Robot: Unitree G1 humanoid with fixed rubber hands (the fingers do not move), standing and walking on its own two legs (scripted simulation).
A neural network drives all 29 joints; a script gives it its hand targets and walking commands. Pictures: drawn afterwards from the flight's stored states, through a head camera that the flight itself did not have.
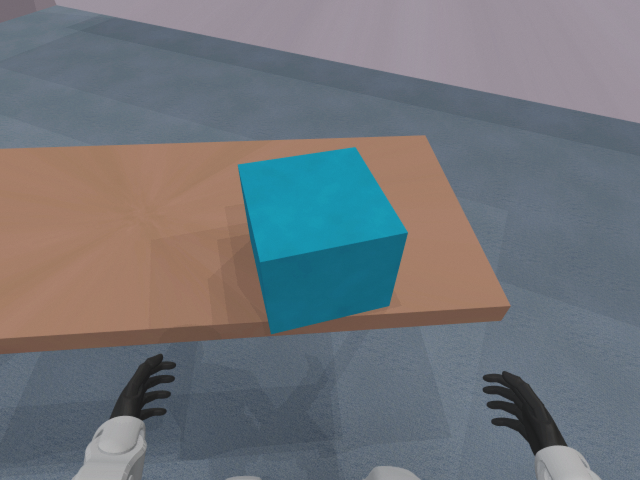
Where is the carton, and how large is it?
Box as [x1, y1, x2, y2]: [238, 147, 407, 333]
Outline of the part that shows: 355,147 238,164 249,234 271,333 386,306 389,304 407,232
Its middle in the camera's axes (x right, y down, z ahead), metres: -0.01 +0.00 +0.62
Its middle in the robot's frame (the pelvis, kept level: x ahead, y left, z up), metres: +0.46 +0.02 +0.03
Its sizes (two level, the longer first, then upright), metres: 0.210 0.198 0.173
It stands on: a table, 0.70 m high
